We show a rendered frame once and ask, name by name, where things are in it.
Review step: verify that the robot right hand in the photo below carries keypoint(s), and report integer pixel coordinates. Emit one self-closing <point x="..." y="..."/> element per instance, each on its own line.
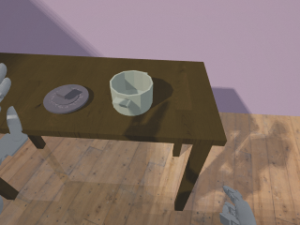
<point x="240" y="212"/>

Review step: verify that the lid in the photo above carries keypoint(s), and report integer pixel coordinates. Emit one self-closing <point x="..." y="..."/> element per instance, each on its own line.
<point x="56" y="104"/>

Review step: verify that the knob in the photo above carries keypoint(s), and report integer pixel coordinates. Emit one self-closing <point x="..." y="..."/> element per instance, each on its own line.
<point x="64" y="93"/>

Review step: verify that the robot left hand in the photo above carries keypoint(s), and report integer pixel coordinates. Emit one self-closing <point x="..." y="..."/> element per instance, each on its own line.
<point x="10" y="143"/>

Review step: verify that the table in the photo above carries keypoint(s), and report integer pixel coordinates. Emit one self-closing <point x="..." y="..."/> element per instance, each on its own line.
<point x="183" y="109"/>

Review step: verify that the pot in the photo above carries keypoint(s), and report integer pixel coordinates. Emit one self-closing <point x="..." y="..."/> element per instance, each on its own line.
<point x="132" y="92"/>

